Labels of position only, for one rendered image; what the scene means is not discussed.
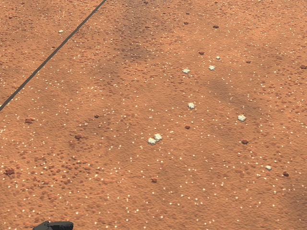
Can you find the robot left hand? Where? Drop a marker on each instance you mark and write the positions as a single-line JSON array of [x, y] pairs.
[[57, 225]]

